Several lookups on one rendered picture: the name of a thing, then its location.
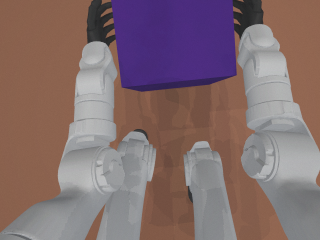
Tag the robot right forearm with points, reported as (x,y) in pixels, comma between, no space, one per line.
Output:
(267,84)

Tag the carton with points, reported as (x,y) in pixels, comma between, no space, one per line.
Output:
(167,44)

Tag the right robot hand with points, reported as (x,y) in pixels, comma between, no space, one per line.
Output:
(252,14)

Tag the left robot upper arm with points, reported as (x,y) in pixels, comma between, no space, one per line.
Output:
(87,178)

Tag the right robot foot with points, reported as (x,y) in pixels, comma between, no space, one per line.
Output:
(189,193)

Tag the right robot upper arm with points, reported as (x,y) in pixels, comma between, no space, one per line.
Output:
(286,165)

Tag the right robot shin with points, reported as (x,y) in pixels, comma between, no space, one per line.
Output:
(215,154)

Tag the left robot hand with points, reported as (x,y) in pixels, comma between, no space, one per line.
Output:
(96,32)

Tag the robot left forearm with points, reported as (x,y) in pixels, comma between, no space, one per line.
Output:
(93,124)

